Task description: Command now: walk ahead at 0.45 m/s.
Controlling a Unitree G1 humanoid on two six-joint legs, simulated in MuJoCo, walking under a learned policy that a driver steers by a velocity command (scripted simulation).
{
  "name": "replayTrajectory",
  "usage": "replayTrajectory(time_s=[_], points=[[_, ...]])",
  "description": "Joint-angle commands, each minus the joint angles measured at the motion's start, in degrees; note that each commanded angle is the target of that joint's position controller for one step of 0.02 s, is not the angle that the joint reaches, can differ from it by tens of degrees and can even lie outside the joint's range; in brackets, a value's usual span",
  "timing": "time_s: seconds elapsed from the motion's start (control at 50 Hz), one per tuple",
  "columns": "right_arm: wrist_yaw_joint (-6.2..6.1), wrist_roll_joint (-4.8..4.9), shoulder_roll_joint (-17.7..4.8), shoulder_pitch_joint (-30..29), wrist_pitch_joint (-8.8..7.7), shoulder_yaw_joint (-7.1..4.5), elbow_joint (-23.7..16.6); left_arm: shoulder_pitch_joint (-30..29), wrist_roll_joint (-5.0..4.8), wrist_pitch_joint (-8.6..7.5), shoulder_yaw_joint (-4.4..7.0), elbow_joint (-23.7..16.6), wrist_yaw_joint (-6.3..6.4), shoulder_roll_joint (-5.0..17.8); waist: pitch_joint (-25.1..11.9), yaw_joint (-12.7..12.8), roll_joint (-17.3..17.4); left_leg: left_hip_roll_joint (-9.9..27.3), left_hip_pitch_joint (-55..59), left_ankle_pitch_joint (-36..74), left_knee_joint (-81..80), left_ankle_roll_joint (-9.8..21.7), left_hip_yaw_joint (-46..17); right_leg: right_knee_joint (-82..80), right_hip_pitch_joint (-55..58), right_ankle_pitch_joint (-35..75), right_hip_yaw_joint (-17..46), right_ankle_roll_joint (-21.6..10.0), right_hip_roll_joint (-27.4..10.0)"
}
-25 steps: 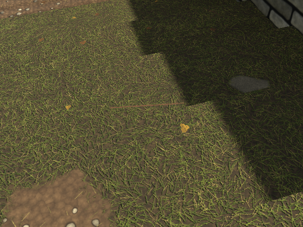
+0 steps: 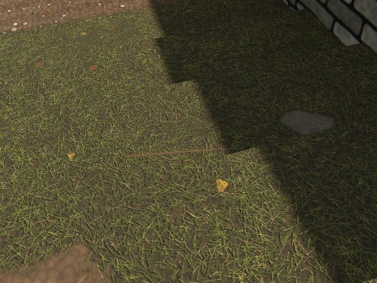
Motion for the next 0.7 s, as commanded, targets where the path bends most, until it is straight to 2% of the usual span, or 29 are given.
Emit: replayTrajectory(time_s=[0.02,0.04,0.08,0.12,0.16,0.18,0.2,0.22,0.24,0.26,0.28,0.32,0.34,0.36,0.38,0.4,0.42,0.48,0.5,0.52,0.54,0.56,0.58,0.6,0.62,0.64,0.66,0.68,0.7], points=[[-0.02,-0.61,-6.00,-5.11,-2.66,-1.40,-6.65,6.11,0.89,-1.01,1.38,-0.80,-0.10,6.97,1.01,3.78,-8.03,4.61,-27.29,8.29,8.05,2.42,-1.90,-22.28,18.88,-9.35,27.03,-9.29,-16.34],[0.25,-1.05,-5.94,-4.48,-2.25,-1.66,-6.15,4.44,1.31,-1.03,1.07,-1.16,0.02,6.16,1.20,2.26,-8.44,5.84,-23.26,11.14,4.29,2.25,-2.02,-22.97,15.41,-2.38,21.68,-8.23,-14.05],[0.65,-1.26,-4.22,-4.96,-1.26,-1.34,-5.92,5.02,1.02,-1.37,1.09,-0.76,0.38,6.07,0.87,1.58,-7.97,5.78,-20.84,13.37,-0.42,1.10,-0.70,-24.32,13.61,6.22,17.01,-8.72,-12.94],[0.63,-2.18,-3.40,-10.13,-0.79,-1.06,-7.90,6.05,0.62,-1.47,1.54,0.22,1.10,7.53,2.22,2.00,-5.23,5.11,-21.97,17.54,-9.16,-0.17,-0.04,-25.12,12.97,14.13,13.59,-9.03,-12.23],[1.05,-2.99,-0.98,-13.95,-1.18,-0.06,-9.39,7.53,0.57,-1.31,2.07,1.39,1.59,9.15,1.11,2.80,-5.09,3.50,-18.07,24.88,-16.61,-1.03,1.57,-24.82,11.57,19.55,9.10,-9.17,-10.48],[1.35,-2.75,-1.63,-14.06,-1.45,-0.25,-9.02,7.55,0.97,-1.60,2.08,0.92,1.68,9.31,-0.32,2.52,-4.29,1.70,-13.49,30.31,-16.33,-1.48,3.65,-24.37,8.68,19.81,6.36,-9.17,-8.87],[1.81,-2.59,-2.31,-12.04,-1.65,-0.66,-7.80,8.54,1.63,-1.94,2.36,1.49,1.71,9.96,-1.91,2.12,-5.35,2.46,-12.78,33.75,-12.11,-1.37,2.12,-22.35,9.63,22.14,7.05,-9.74,-11.28],[2.06,-2.15,-3.20,-11.77,-1.62,-0.82,-7.65,8.77,1.18,-1.96,2.02,1.65,1.75,8.58,-1.66,1.95,-4.26,2.95,-15.41,33.73,-11.68,-0.72,1.57,-21.63,11.30,21.71,6.40,-9.85,-11.98],[2.40,-1.49,-4.21,-15.25,-1.94,-1.10,-8.81,9.60,0.74,-2.09,1.62,1.68,1.71,7.41,0.92,2.89,-3.32,3.19,-19.03,37.17,-16.05,0.45,0.74,-21.01,12.49,16.15,5.57,-9.09,-10.57],[3.22,-0.85,-4.27,-18.72,-2.28,-1.36,-10.00,14.02,0.41,-1.98,1.66,4.00,2.17,6.59,2.39,4.24,-4.21,4.89,-29.17,37.63,-17.11,1.63,-3.55,-17.95,22.17,12.70,8.52,-8.57,-14.02],[4.02,-0.90,-4.20,-20.91,-2.78,-1.26,-10.98,16.40,0.61,-1.70,1.78,4.80,2.59,6.50,3.37,5.31,-3.58,4.66,-36.43,36.03,-18.66,2.76,-5.03,-16.13,28.32,12.73,9.75,-8.39,-15.80],[5.35,-0.29,-4.07,-23.62,-3.18,-1.35,-12.36,19.73,1.36,-1.05,2.41,5.24,3.29,7.30,4.48,6.98,-4.08,3.40,-44.66,31.74,-17.96,3.94,-8.05,-12.71,35.18,14.80,11.15,-8.41,-18.30],[6.35,-0.25,-4.20,-24.77,-3.01,-1.36,-13.20,16.61,1.15,-0.62,2.27,3.77,4.16,7.02,6.41,6.01,-1.72,3.28,-41.00,38.79,-25.62,3.16,-7.22,-11.54,29.36,10.90,6.98,-7.00,-15.67],[7.13,-0.97,-2.61,-25.87,-2.91,-0.75,-13.23,16.09,1.33,-0.58,2.21,3.07,4.66,7.12,5.86,7.07,-1.66,2.07,-33.08,47.21,-27.86,2.42,-3.75,-10.52,23.14,7.46,3.95,-6.27,-14.58],[7.62,-0.96,-0.24,-26.48,-2.43,-0.08,-13.37,15.95,0.86,-0.17,2.03,2.90,4.81,6.55,5.34,7.82,-2.32,1.50,-25.27,51.11,-30.20,1.78,-1.40,-10.40,17.18,2.53,1.52,-5.65,-13.06],[7.91,-0.70,0.52,-26.98,-1.99,0.12,-13.89,16.28,0.52,-0.14,1.95,2.95,4.76,6.24,6.39,8.34,-2.45,0.65,-19.94,52.63,-30.18,1.49,-0.44,-9.89,12.39,-0.44,0.50,-5.14,-12.71],[7.96,-0.04,0.65,-27.20,-1.55,0.25,-13.98,16.37,0.56,-0.27,1.97,2.91,4.51,6.41,7.78,8.59,-2.44,0.73,-19.23,51.25,-31.06,1.47,-0.36,-8.44,12.10,-0.27,0.16,-4.75,-12.99],[7.20,-1.15,-0.12,-25.90,-1.56,0.20,-12.84,18.43,-0.24,0.04,1.67,3.32,4.54,6.74,7.89,8.99,-0.80,-0.02,-19.42,49.48,-38.15,1.20,1.10,2.03,20.50,9.97,-1.10,-2.00,-13.15],[6.85,-1.70,-1.28,-21.50,-1.77,-0.46,-11.18,18.87,-0.08,0.28,1.49,3.30,4.45,7.39,5.16,7.38,-1.75,-1.17,-15.49,48.25,-39.21,1.63,2.66,8.77,23.25,19.24,-1.28,-1.75,-13.09],[6.33,-1.88,-3.36,-13.64,-1.72,-1.58,-8.51,18.73,0.24,0.48,1.51,3.00,4.38,8.54,1.12,4.15,-3.75,-3.16,-6.81,45.44,-38.15,2.40,4.99,18.34,22.33,28.83,-1.45,-1.54,-13.38],[5.67,-1.76,-5.69,-2.68,-1.60,-3.03,-4.69,16.70,0.19,0.60,1.36,3.38,4.27,8.95,-3.96,-1.74,-3.91,-4.07,9.39,49.39,-38.90,3.94,7.46,33.61,14.82,32.05,-4.00,0.39,-12.11],[4.52,-1.55,-8.05,5.69,-0.73,-4.37,-2.04,16.78,0.27,-0.31,1.16,4.81,3.86,7.43,-7.60,-7.59,2.54,-0.02,28.73,58.17,-37.24,7.99,3.77,56.91,-1.05,11.99,-6.19,4.73,-6.35],[4.07,-3.97,-13.81,7.42,-0.73,-3.66,-1.64,27.31,0.61,-1.82,-1.12,3.29,2.46,-0.06,-19.75,-1.53,16.73,12.49,56.08,84.77,-13.37,18.13,-14.40,83.91,-28.08,-35.69,2.23,7.48,-2.15],[4.41,-1.88,-12.71,13.22,0.29,-4.15,-1.81,25.40,-1.89,-3.73,-1.18,1.28,1.66,6.29,-35.10,-7.11,8.78,17.84,62.67,70.09,-17.28,27.21,-26.26,83.89,-29.79,-33.40,11.60,8.11,-1.60],[3.78,-0.99,-14.50,14.51,1.34,-4.88,-0.30,17.09,-3.32,-4.21,-1.28,-3.96,1.92,6.30,-33.66,-7.01,5.98,18.43,58.58,38.19,-30.25,26.44,-33.94,77.82,-36.15,-28.76,10.15,7.82,-2.71],[2.88,-0.13,-9.04,6.97,2.05,-3.58,-1.20,7.57,-2.18,-3.18,-1.32,-5.27,3.70,5.40,-21.98,-5.61,-4.40,14.60,45.73,17.33,-38.96,20.48,-32.50,72.39,-39.02,-23.17,5.40,6.80,-5.11],[1.99,-0.37,-10.62,3.43,1.73,-3.45,-1.85,6.79,-2.79,-2.73,-1.71,-7.08,4.67,4.58,-16.69,-2.59,-0.51,18.24,35.37,10.34,-42.09,23.60,-40.34,74.93,-40.94,-20.38,5.53,7.52,-4.55],[2.05,-1.43,-9.22,-1.06,0.77,-2.60,-3.77,5.94,-1.25,-2.09,-1.79,-7.69,5.12,5.43,-12.03,-0.74,-4.88,19.24,24.13,13.13,-42.91,23.84,-42.09,75.03,-38.90,-21.46,7.03,7.81,-6.13],[2.60,-2.18,-6.48,-7.50,-0.62,-1.84,-5.99,9.04,-0.22,-1.91,-0.83,-6.05,4.72,7.52,-6.23,4.37,-8.67,16.39,8.77,14.81,-41.63,21.05,-35.82,63.84,-31.81,-15.04,10.72,5.15,-9.63]])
